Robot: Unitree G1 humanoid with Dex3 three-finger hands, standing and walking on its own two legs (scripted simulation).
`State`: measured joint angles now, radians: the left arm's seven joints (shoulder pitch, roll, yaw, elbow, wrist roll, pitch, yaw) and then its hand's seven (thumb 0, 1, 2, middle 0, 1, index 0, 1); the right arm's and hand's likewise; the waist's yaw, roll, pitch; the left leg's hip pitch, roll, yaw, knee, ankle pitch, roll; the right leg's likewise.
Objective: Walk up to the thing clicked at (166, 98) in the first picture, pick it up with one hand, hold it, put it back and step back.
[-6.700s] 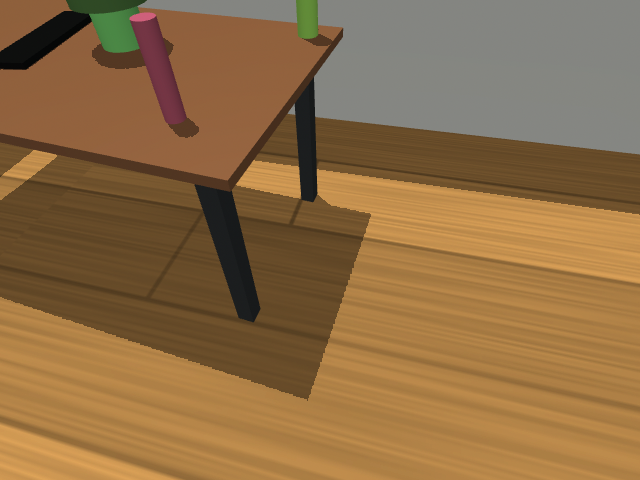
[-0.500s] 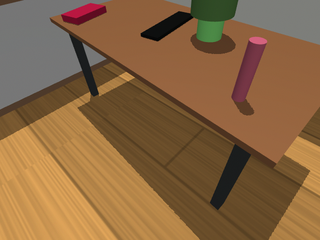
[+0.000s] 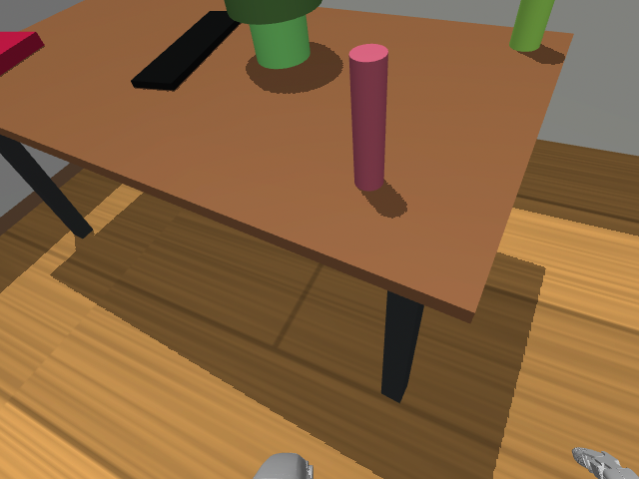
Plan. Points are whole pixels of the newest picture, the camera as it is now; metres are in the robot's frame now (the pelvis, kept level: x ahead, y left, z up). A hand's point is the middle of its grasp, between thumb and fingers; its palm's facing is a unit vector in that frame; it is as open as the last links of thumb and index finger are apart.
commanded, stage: walk up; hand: left
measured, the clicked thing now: (368, 126) +0.61 -0.03 +0.10
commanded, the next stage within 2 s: none
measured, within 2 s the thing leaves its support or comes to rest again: neither
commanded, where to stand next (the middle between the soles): +0.09 +0.05 m, yaw -29 degrees
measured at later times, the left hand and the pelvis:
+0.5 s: hand (160, 392) +0.27 +0.32 -0.14, palm faces -0.35 -0.83 -0.44, open 7.4 cm; pelvis +0.04 +0.09 -0.02, yaw -19 degrees
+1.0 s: hand (180, 434) +0.21 +0.27 -0.16, palm faces -0.47 -0.79 -0.39, open 7.4 cm; pelvis +0.01 +0.08 -0.02, yaw -30 degrees
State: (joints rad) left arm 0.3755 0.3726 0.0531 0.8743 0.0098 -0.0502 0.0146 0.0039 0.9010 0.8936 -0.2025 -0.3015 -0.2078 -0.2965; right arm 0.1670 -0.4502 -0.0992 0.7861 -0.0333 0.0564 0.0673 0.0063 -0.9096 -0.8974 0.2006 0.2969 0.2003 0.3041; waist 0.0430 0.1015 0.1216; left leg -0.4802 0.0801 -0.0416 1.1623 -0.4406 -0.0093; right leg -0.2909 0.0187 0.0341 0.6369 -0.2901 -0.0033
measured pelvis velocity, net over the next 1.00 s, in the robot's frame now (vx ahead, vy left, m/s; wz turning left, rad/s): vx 0.01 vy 0.08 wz -0.52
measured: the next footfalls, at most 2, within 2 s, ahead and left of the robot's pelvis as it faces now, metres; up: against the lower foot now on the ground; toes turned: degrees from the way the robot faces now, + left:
left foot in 0.22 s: +0.17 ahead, +0.21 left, +0.00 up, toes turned -10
right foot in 0.58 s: -0.01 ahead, -0.05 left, +0.00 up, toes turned -28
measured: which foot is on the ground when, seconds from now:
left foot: up 0.00-0.20, down 0.22-0.60, up 0.62-0.88, down 0.90-1.00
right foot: down 0.00-0.22, up 0.24-0.56, down 0.58-1.00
